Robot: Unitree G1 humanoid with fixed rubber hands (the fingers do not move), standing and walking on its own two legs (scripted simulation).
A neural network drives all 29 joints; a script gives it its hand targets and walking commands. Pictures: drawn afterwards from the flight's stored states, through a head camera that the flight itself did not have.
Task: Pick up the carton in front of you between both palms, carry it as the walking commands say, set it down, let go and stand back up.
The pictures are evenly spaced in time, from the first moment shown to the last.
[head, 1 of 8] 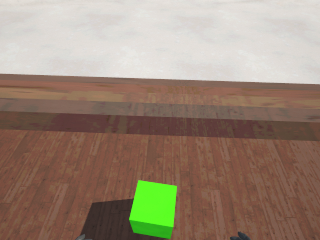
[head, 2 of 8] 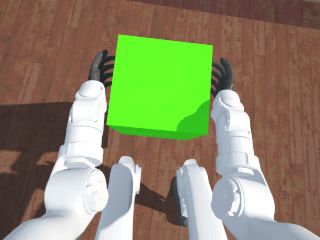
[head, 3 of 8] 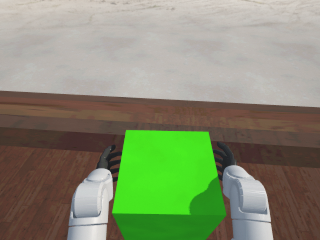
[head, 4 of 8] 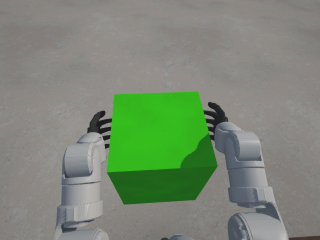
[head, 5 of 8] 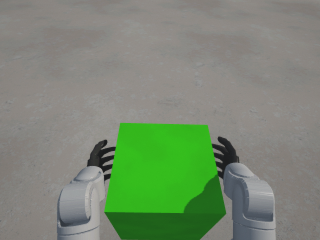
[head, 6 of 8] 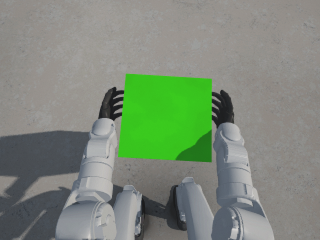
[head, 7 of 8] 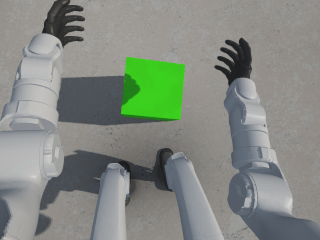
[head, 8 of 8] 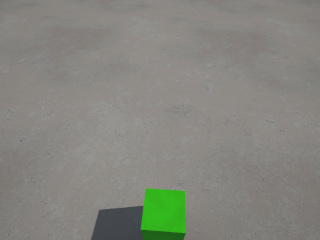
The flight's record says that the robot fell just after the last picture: no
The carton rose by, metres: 0.68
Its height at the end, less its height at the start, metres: -0.69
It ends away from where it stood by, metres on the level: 4.84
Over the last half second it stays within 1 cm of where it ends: yes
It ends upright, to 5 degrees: yes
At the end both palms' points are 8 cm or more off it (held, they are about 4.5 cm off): yes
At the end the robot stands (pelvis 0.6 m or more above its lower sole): yes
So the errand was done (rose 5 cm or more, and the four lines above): yes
